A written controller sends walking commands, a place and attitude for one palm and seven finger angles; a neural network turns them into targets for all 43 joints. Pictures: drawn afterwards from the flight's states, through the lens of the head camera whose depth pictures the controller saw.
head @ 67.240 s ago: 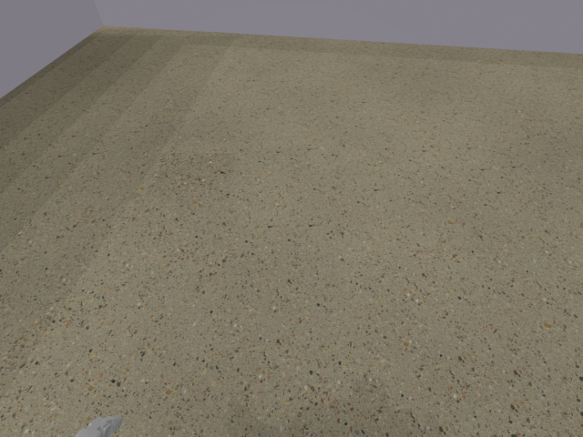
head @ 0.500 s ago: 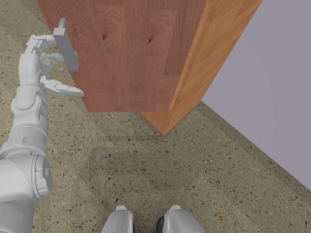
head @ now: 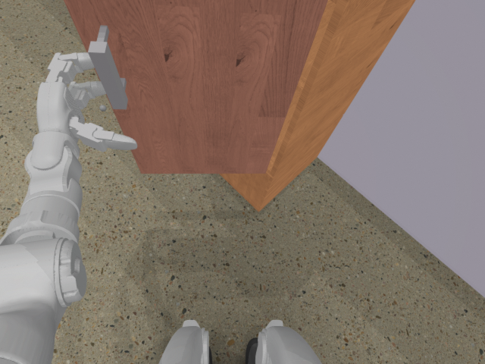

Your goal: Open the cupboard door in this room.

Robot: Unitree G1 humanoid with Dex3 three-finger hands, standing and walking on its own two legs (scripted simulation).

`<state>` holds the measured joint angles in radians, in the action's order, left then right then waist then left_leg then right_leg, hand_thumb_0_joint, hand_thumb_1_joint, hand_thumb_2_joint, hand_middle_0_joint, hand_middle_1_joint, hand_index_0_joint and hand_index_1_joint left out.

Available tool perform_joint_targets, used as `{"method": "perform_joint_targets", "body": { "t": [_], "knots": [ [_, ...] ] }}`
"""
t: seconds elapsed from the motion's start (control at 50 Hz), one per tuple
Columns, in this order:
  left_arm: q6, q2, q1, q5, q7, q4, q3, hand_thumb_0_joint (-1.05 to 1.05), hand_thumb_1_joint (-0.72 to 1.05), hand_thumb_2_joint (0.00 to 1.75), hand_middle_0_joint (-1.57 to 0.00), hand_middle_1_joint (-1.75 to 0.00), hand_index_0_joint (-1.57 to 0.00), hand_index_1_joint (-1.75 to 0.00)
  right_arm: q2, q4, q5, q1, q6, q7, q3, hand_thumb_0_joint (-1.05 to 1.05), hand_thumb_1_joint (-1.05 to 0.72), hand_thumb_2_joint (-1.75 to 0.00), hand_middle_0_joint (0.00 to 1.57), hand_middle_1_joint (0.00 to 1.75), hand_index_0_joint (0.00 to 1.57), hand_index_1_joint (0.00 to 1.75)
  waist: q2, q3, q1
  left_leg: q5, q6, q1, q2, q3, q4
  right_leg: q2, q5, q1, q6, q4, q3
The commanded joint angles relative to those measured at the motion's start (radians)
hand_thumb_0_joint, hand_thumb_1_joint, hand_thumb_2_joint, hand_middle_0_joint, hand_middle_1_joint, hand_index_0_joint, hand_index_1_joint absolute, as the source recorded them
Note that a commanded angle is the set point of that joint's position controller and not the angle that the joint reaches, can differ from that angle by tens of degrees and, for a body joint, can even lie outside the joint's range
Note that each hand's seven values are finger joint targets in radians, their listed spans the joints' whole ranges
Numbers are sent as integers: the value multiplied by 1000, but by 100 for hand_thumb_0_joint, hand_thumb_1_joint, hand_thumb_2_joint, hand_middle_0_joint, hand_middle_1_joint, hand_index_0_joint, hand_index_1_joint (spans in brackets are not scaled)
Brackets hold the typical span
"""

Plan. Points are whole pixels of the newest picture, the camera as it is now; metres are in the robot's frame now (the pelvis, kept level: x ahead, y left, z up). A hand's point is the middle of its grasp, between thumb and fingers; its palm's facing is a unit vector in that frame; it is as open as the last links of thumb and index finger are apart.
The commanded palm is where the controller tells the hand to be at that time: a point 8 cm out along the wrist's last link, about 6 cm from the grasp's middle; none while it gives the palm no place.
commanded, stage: move the hooked fingers beside the handle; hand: left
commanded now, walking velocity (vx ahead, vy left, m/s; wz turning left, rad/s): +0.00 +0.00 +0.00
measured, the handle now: (112, 69) +0.58 +0.21 +0.07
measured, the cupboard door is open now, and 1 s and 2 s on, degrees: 48 48 48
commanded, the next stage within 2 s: none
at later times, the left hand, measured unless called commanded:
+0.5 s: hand (100, 105) +0.50 +0.22 +0.07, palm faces +0.06 -1.00 -0.02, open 14.3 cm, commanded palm +0.48 +0.24 +0.06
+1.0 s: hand (85, 108) +0.50 +0.24 +0.06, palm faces +0.04 -1.00 -0.01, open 14.0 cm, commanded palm +0.48 +0.28 +0.06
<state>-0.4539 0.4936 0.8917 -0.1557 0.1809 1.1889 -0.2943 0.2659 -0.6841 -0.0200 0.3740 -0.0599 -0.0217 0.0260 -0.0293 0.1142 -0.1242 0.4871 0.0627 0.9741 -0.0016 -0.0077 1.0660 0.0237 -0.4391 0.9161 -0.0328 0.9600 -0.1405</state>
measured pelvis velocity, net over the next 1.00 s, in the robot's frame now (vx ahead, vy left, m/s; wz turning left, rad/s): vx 0.00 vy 0.00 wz -0.05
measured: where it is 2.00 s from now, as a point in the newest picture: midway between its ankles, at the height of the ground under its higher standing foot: outside the picture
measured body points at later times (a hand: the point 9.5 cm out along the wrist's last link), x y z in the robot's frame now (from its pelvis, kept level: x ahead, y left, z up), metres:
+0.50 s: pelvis +0.00 +0.00 +0.00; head +0.14 +0.02 +0.43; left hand +0.49 +0.27 +0.07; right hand +0.00 -0.27 -0.11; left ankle +0.00 +0.07 -0.67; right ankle +0.00 -0.11 -0.67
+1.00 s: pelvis +0.00 +0.00 +0.00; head +0.14 +0.03 +0.43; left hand +0.49 +0.29 +0.07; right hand +0.00 -0.27 -0.10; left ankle +0.00 +0.07 -0.67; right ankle +0.00 -0.11 -0.67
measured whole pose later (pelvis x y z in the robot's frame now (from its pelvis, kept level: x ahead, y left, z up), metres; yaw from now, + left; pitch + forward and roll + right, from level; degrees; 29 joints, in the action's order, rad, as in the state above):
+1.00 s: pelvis +0.00 +0.00 +0.00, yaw -3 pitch +23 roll -5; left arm -0.42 0.62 0.80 -0.14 0.36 1.16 -0.49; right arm 0.28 -0.61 0.00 0.38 -0.08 0.02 0.05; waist -0.02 0.11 -0.16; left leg 0.50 0.07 0.96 -0.03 0.04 1.06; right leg 0.05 -0.43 0.92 -0.03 0.95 -0.09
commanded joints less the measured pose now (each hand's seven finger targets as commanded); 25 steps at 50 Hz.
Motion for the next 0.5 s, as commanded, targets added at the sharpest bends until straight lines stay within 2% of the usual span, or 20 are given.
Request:
{"method": "perform_joint_targets", "body": {
  "t": [0.0, 0.08, 0.1, 0.12, 0.18, 0.24, 0.28, 0.3, 0.32, 0.36, 0.4, 0.42, 0.44, 0.46, 0.48],
  "knots": [
    [-61, 64, 503, 32, 73, -208, 62, 0, -50, 30, -30, -120, -30, -120, 189, 41, 2, 182, 8, 17, -57, 0, -90, -90, 20, 30, 20, 30, -145, 426, -108, -469, -57, -507, -34, -130, -115, 37, 249, -9, -1, -87, 79],
    [-62, 99, 513, 31, 77, -224, 39, 0, -50, 30, -30, -120, -30, -120, 193, 42, 1, 188, 8, 19, -57, 0, -90, -90, 20, 30, 20, 30, -177, 460, -97, -506, -65, -533, -36, -137, -111, 37, 255, -6, -2, -78, 78],
    [-60, 97, 494, 33, 79, -221, 39, 0, -50, 30, -30, -120, -30, -120, 192, 47, 2, 188, 7, 19, -58, 0, -90, -90, 20, 30, 20, 30, -175, 466, -93, -504, -65, -535, -37, -137, -112, 38, 251, -5, -2, -78, 76],
    [-56, 84, 496, 29, 82, -218, 47, 0, -50, 30, -30, -120, -30, -120, 191, 49, 2, 187, 8, 19, -57, 0, -90, -90, 20, 30, 20, 30, -161, 455, -101, -486, -61, -525, -36, -132, -112, 38, 249, -7, 0, -83, 77],
    [-54, 118, 488, 28, 86, -215, 22, 0, -50, 30, -30, -120, -30, -120, 195, 48, 3, 191, 7, 22, -56, 0, -90, -90, 20, 30, 20, 30, -157, 460, -99, -487, -57, -513, -35, -127, -112, 38, 261, -25, 1, -84, 80],
    [-58, 152, 453, 20, 96, -244, -10, 0, -50, 30, -30, -120, -30, -120, 195, 60, 5, 196, 5, 25, -56, 0, -90, -90, 20, 30, 20, 30, -155, 502, -78, -541, -53, -519, -32, -118, -105, 40, 300, -65, 0, -77, 84],
    [-50, 123, 452, 22, 102, -227, 17, 0, -50, 30, -30, -120, -30, -120, 189, 56, 9, 189, 0, 24, -54, 0, -90, -90, 20, 30, 20, 30, -170, 459, -85, -541, -59, -520, -37, -118, -109, 40, 292, -40, 3, -83, 82],
    [-48, 146, 447, 22, 100, -227, -5, 0, -50, 30, -30, -120, -30, -120, 192, 58, 7, 190, -2, 23, -54, 0, -90, -90, 20, 30, 20, 30, -161, 450, -78, -515, -56, -505, -36, -117, -113, 41, 279, -45, 2, -83, 81],
    [-47, 149, 457, 23, 99, -235, -2, 0, -50, 30, -30, -120, -30, -120, 193, 60, 8, 189, -2, 24, -54, 0, -90, -90, 20, 30, 20, 30, -165, 448, -85, -512, -57, -510, -37, -118, -116, 42, 279, -45, 2, -85, 81],
    [-48, 191, 432, 23, 96, -232, -42, 0, -50, 30, -30, -120, -30, -120, 195, 64, 8, 193, -3, 27, -54, 0, -90, -90, 20, 30, 20, 30, -150, 473, -72, -529, -53, -498, -34, -112, -111, 41, 299, -71, 4, -82, 85],
    [-39, 182, 428, 25, 101, -201, -31, 0, -50, 30, -30, -120, -30, -120, 193, 66, 11, 190, -5, 30, -50, 0, -90, -90, 20, 30, 20, 30, -127, 430, -84, -482, -45, -456, -32, -104, -112, 40, 289, -71, 6, -88, 90],
    [-34, 202, 422, 25, 102, -189, -47, 0, -50, 30, -30, -120, -30, -120, 195, 65, 12, 189, -5, 31, -48, 0, -90, -90, 20, 30, 20, 30, -118, 411, -81, -453, -40, -433, -30, -100, -115, 41, 282, -83, 6, -90, 93],
    [-41, 235, 424, 24, 102, -208, -73, 0, -50, 30, -30, -120, -30, -120, 197, 71, 11, 192, -4, 34, -47, 0, -90, -90, 20, 30, 20, 30, -135, 421, -71, -475, -42, -437, -29, -101, -116, 40, 291, -93, 1, -84, 92],
    [-44, 221, 444, 25, 107, -234, -54, 0, -50, 30, -30, -120, -30, -120, 195, 73, 11, 189, -5, 33, -48, 0, -90, -90, 20, 30, 20, 30, -159, 461, -77, -501, -43, -467, -30, -98, -112, 39, 311, -94, 5, -83, 96],
    [-46, 252, 408, 24, 110, -237, -90, 0, -50, 30, -30, -120, -30, -120, 195, 73, 10, 194, -6, 34, -51, 0, -90, -90, 20, 30, 20, 30, -160, 490, -54, -532, -47, -478, -31, -97, -108, 39, 326, -111, 3, -78, 95]
  ]
}}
